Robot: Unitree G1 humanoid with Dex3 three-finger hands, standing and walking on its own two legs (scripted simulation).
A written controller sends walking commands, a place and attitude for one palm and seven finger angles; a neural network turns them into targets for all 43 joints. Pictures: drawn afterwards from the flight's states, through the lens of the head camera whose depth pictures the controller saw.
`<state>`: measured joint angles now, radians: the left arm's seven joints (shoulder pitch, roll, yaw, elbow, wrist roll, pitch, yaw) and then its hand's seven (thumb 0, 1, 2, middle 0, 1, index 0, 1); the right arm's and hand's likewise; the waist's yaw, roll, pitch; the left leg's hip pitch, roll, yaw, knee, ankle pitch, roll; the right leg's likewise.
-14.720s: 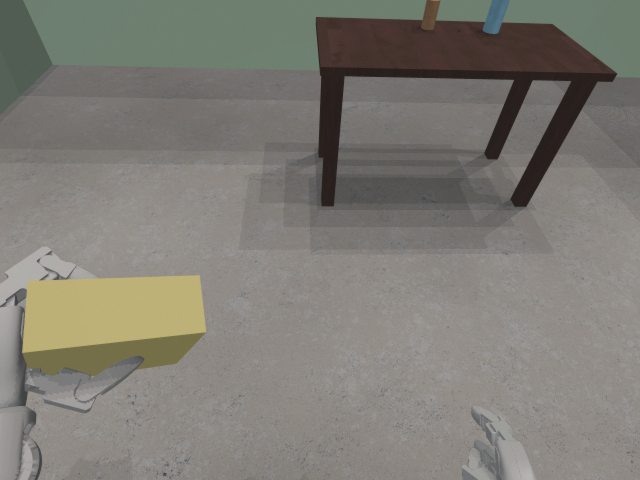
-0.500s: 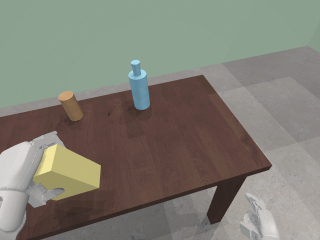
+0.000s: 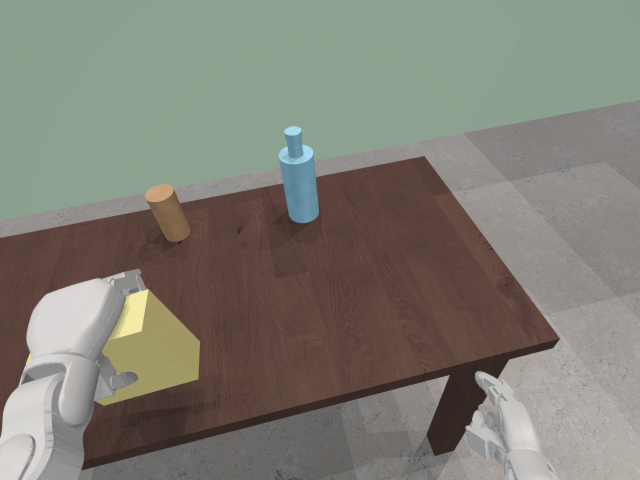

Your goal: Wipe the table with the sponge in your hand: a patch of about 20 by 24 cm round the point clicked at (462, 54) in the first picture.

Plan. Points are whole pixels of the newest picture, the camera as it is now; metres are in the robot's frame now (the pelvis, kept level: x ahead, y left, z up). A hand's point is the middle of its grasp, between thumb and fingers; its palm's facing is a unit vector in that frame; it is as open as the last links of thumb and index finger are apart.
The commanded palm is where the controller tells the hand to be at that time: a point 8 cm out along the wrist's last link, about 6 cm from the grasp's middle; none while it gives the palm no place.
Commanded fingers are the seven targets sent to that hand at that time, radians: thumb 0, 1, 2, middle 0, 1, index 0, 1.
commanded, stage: turn the palm down, sponge in hand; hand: left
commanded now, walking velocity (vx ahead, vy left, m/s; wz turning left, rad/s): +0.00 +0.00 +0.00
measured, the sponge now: (135, 359) +0.22 +0.28 +0.04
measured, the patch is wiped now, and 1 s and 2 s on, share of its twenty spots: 0.00 0.00 0.00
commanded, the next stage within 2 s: move the sponge above the wiping area in 0.58 s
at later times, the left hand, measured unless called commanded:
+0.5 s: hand (124, 336) +0.22 +0.28 +0.09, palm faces +0.01 -0.08 -1.00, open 9.7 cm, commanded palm +0.19 +0.27 +0.16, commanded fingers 0.00 0.10 1.30 -1.20 -1.60 -1.20 -1.60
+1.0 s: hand (126, 342) +0.22 +0.28 +0.08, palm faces +0.01 -0.08 -1.00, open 9.7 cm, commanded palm +0.19 +0.27 +0.15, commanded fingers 0.00 0.10 1.30 -1.20 -1.60 -1.20 -1.60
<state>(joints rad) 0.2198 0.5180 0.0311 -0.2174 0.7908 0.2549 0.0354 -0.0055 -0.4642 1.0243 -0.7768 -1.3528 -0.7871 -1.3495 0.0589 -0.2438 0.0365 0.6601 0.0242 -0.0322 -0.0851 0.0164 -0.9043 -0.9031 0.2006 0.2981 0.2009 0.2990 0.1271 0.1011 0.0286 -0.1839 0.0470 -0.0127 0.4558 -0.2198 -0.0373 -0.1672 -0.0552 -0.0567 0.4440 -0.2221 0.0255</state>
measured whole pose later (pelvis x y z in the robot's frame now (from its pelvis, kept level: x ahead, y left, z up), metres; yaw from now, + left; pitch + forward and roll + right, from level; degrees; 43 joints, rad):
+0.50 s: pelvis +0.00 -0.01 +0.00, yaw -1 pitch -4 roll +0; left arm 0.18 0.49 -0.02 -0.17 0.90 0.29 0.00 0.00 -0.46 1.03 -0.78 -1.35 -0.79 -1.35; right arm 0.03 -0.26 0.02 0.69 0.02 -0.05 -0.07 0.02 -0.91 -0.90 0.20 0.30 0.20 0.30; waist 0.13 0.11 0.03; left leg -0.14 0.06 -0.01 0.41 -0.20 -0.04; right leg -0.14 -0.04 -0.05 0.42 -0.21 0.02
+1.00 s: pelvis +0.00 +0.00 +0.00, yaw -1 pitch -4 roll +0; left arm 0.18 0.47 -0.05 -0.15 0.92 0.29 0.03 0.00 -0.46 1.03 -0.77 -1.35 -0.79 -1.35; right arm 0.03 -0.24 0.02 0.70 0.02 -0.05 -0.07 0.02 -0.91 -0.90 0.20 0.30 0.20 0.30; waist 0.14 0.10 0.03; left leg -0.14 0.05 0.00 0.41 -0.20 -0.04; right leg -0.14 -0.05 -0.04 0.42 -0.21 0.02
